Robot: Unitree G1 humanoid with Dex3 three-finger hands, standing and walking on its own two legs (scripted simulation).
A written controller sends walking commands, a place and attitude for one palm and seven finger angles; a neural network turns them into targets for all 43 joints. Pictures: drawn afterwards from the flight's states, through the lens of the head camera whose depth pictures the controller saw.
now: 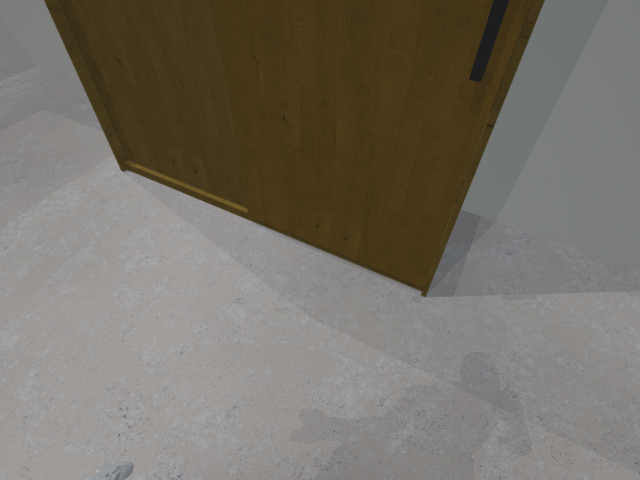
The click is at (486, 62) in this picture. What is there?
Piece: wardrobe's sliding door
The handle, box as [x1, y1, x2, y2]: [469, 0, 508, 81]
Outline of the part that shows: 508,0 493,1 469,79 480,81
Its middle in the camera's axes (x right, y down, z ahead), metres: +0.35 -0.44 +0.75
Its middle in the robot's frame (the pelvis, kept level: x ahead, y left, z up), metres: +0.90 -0.29 +0.22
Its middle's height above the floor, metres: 0.99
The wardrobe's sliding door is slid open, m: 0.00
